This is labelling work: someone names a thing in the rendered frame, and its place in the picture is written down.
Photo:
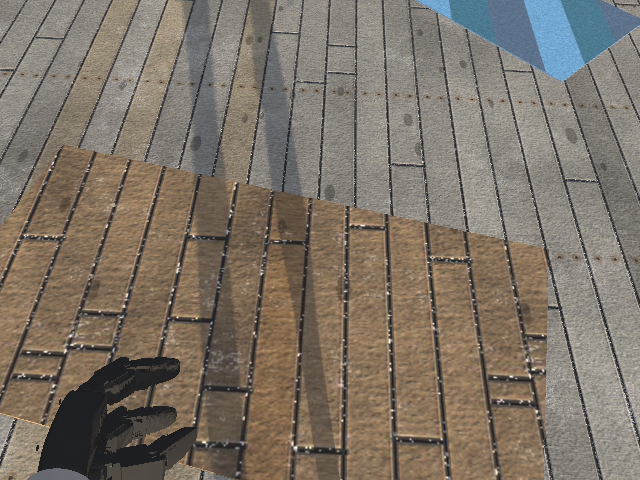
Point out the left robot hand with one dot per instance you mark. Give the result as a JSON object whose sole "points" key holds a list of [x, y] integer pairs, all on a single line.
{"points": [[85, 439]]}

